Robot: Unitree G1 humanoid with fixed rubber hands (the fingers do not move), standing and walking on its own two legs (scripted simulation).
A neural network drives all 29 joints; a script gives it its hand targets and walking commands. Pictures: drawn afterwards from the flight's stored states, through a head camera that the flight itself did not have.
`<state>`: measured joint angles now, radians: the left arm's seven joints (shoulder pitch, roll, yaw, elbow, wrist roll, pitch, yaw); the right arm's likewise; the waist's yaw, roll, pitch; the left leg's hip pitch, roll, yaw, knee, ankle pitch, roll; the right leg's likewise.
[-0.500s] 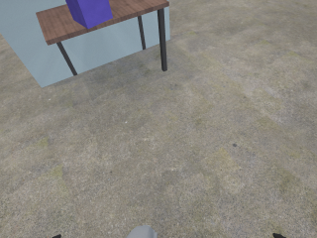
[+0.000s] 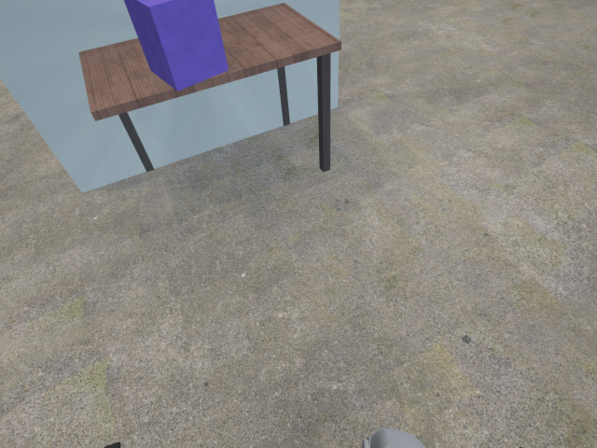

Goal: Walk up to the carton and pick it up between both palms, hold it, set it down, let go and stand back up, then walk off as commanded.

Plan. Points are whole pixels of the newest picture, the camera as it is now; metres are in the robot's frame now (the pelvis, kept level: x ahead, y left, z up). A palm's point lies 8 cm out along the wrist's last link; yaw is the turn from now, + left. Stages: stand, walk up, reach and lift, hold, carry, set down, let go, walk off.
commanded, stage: walk up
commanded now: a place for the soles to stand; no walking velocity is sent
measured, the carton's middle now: (178, 33) +1.33 +0.35 +0.02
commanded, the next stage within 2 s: none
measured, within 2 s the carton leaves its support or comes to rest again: neither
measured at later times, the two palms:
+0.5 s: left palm (80, 439) +0.18 +0.34 -0.10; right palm (466, 334) +0.29 -0.25 -0.11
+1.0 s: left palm (82, 359) +0.29 +0.36 -0.08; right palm (431, 279) +0.40 -0.23 -0.12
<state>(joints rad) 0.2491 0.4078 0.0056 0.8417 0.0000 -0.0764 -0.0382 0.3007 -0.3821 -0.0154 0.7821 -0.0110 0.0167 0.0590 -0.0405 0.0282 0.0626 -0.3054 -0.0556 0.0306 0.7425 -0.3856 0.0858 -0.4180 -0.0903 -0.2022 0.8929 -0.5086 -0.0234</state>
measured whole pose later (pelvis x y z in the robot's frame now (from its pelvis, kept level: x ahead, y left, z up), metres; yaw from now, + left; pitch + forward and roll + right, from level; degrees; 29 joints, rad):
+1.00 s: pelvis +0.28 +0.04 +0.00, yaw +11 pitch -2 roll +1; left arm 0.26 0.40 0.01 0.84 0.00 -0.10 -0.02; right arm 0.32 -0.39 -0.02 0.78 -0.01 0.00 0.05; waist 0.03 0.04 0.07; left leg -0.53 -0.04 -0.07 1.07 -0.34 0.08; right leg -0.34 -0.09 -0.22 0.77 -0.40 -0.06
